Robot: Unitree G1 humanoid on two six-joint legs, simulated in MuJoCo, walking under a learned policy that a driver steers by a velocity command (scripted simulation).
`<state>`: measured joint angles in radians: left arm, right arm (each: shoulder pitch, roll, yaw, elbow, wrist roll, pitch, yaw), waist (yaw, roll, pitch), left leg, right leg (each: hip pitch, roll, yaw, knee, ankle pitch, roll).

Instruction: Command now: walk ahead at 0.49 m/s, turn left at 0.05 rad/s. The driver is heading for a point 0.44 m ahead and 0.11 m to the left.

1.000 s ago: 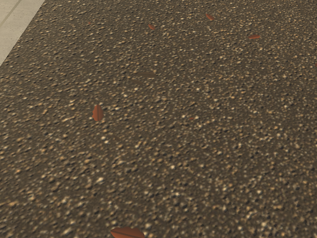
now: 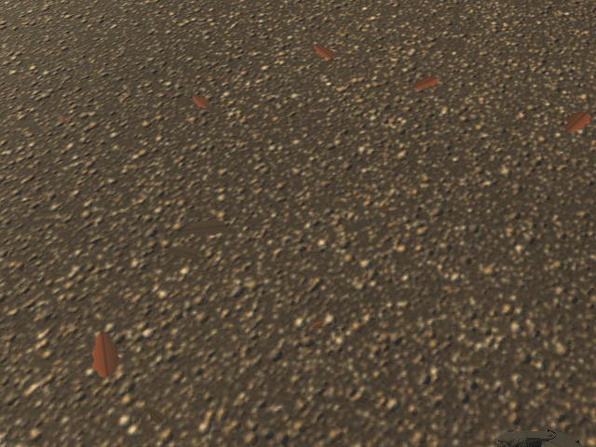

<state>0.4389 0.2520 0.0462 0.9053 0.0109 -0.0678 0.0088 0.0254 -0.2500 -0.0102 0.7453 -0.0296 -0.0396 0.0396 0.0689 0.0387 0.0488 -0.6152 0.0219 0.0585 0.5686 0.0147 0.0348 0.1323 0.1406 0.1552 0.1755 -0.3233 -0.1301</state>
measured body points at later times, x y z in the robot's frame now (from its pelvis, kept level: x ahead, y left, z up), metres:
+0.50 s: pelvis +0.29 +0.02 +0.01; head +0.32 +0.03 +0.46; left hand +0.46 +0.27 -0.09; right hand +0.30 -0.26 -0.12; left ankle +0.19 +0.08 -0.73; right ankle +0.47 -0.08 -0.70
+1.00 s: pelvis +0.39 +0.01 +0.01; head +0.39 +0.02 +0.46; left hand +0.38 +0.26 -0.14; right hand +0.51 -0.21 -0.14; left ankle +0.35 +0.12 -0.73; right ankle +0.47 -0.06 -0.73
